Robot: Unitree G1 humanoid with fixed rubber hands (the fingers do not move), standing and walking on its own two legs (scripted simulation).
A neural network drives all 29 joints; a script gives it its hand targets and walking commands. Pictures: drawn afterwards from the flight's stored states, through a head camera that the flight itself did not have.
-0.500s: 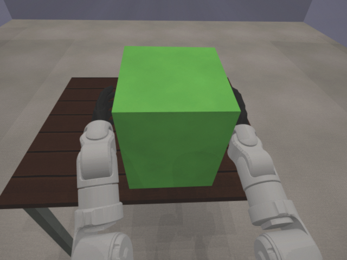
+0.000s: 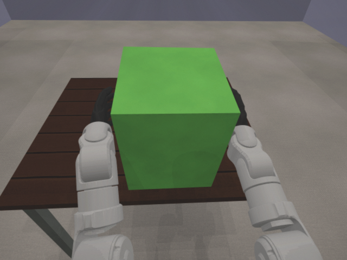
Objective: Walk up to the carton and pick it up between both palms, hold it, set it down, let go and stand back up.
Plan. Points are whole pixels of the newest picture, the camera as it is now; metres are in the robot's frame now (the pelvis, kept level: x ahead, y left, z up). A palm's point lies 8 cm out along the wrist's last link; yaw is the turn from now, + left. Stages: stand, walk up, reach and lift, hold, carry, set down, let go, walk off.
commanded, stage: set down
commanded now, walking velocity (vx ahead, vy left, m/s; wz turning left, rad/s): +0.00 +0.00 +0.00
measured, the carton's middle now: (170, 121) +0.38 +0.01 +0.16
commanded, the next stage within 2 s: none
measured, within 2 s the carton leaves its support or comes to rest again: neither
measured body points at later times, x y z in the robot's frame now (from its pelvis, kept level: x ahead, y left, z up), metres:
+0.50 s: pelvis +0.02 +0.00 +0.00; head +0.00 +0.02 +0.45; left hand +0.38 +0.15 +0.13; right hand +0.37 -0.15 +0.13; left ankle +0.01 +0.09 -0.75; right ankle +0.05 -0.08 -0.75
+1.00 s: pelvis +0.02 +0.01 +0.00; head +0.02 +0.04 +0.45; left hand +0.39 +0.14 +0.11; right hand +0.38 -0.15 +0.12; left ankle +0.01 +0.09 -0.75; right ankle +0.05 -0.08 -0.75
